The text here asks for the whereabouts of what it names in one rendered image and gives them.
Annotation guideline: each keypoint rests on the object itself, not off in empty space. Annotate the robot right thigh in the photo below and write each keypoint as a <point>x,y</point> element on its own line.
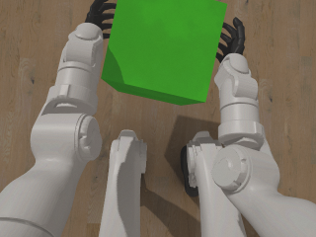
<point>218,216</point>

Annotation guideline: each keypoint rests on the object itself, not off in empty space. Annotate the right robot shin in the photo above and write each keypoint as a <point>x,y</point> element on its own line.
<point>193,179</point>

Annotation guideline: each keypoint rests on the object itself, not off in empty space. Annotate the left robot upper arm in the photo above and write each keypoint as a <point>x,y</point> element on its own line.
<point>38,203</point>

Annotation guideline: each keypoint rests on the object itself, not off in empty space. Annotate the robot left forearm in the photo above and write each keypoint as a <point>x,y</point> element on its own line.
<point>78,74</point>

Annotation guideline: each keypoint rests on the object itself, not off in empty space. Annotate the carton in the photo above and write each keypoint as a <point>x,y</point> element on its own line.
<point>164,50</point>

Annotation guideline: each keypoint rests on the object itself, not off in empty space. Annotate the robot right forearm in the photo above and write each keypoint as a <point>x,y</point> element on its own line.
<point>239,105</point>

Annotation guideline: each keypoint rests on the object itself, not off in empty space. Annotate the right robot upper arm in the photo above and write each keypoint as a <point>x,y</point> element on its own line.
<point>249,178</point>

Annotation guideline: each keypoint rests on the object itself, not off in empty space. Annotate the robot right hand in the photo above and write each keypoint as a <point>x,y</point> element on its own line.
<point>235,43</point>

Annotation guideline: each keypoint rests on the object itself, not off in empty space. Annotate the robot left hand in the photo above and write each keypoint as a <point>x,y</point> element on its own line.
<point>96,16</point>

